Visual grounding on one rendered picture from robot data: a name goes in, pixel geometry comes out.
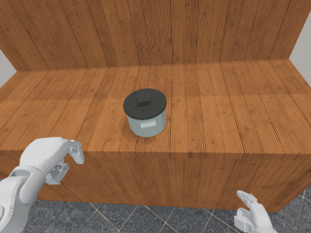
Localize table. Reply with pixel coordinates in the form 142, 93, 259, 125
0, 0, 311, 213

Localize knob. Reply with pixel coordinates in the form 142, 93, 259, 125
137, 92, 152, 106

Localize robot left forearm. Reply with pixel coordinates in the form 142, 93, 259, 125
0, 165, 47, 233

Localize robot left hand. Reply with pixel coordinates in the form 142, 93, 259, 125
19, 137, 85, 184

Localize pot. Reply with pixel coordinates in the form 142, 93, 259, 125
126, 109, 166, 137

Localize robot right hand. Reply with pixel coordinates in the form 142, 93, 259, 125
234, 190, 273, 233

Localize lid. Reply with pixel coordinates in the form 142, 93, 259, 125
122, 88, 167, 120

